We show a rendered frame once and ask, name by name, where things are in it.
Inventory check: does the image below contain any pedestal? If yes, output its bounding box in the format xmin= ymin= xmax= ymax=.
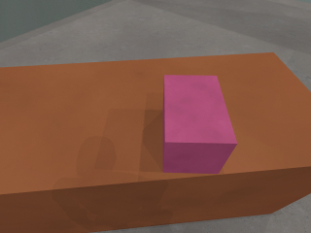
xmin=0 ymin=52 xmax=311 ymax=233

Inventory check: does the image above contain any carton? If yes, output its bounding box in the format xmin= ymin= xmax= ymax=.
xmin=162 ymin=75 xmax=237 ymax=174

